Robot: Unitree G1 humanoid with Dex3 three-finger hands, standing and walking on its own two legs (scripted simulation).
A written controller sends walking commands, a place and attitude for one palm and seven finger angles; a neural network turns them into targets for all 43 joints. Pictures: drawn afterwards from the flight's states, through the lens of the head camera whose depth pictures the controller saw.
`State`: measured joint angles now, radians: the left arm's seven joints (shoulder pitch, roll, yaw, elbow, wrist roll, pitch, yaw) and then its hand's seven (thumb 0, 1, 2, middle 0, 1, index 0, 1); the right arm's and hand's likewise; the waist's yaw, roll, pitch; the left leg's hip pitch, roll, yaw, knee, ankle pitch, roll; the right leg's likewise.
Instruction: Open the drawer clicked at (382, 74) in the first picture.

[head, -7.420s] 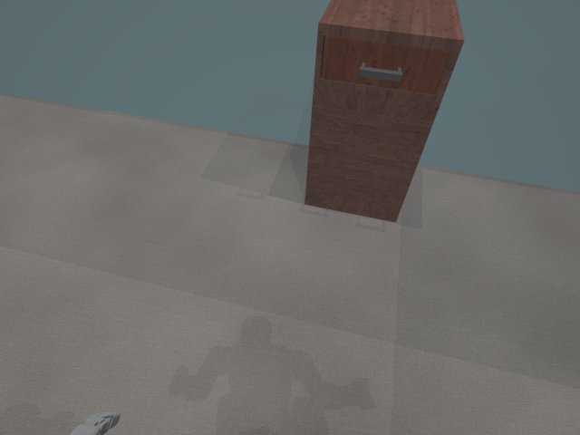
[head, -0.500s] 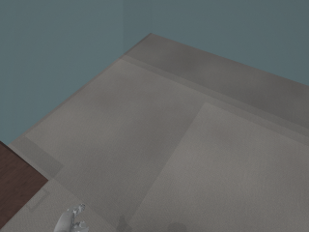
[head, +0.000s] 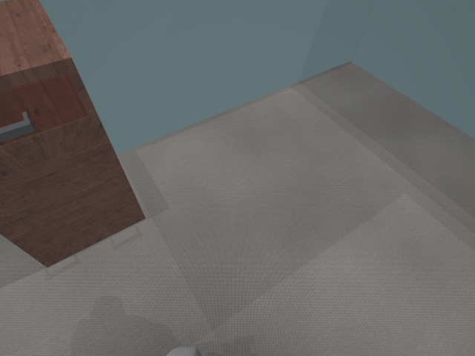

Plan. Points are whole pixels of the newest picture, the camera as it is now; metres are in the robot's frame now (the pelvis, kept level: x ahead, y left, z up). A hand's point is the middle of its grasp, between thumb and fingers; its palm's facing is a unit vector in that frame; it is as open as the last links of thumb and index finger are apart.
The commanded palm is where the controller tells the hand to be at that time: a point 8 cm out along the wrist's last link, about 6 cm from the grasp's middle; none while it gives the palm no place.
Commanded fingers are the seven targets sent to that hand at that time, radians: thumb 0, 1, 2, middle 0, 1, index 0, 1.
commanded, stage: turn to face it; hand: left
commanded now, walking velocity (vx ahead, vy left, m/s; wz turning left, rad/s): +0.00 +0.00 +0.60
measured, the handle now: (1, 128) +0.58 +0.64 -0.04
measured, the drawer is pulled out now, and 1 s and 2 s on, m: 0.00 0.00 0.00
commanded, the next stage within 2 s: take the last steps up to it in 0.96 s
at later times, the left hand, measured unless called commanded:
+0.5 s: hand out of the picture +0.07 +0.27 -0.15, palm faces +0.26 -0.94 -0.23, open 7.4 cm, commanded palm none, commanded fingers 0.00 0.90 0.90 -0.20 -0.30 -0.20 -0.30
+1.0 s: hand out of the picture -0.07 +0.19 -0.15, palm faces +0.53 -0.81 -0.26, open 7.4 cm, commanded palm none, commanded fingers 0.00 0.90 0.90 -0.20 -0.30 -0.20 -0.30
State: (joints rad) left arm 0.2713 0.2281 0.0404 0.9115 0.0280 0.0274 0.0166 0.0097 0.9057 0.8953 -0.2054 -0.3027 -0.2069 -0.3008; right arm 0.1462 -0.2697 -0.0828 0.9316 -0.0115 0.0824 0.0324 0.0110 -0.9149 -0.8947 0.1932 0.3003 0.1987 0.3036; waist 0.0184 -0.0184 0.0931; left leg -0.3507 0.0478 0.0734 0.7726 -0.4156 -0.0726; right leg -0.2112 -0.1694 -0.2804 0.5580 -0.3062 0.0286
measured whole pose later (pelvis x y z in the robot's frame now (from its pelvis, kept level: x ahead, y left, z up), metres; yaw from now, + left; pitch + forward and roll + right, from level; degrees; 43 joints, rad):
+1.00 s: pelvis -0.02 -0.01 +0.01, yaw +33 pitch -1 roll +1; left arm 0.24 0.18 0.02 0.91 0.02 0.01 0.02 0.01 0.91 0.90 -0.20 -0.30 -0.21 -0.30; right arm 0.25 -0.27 -0.10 0.98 -0.02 0.10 0.02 0.01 -0.91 -0.89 0.19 0.30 0.20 0.30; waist -0.02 0.02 0.05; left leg -0.43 0.02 -0.04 1.01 -0.41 -0.08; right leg -0.19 -0.09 -0.12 0.48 -0.28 0.01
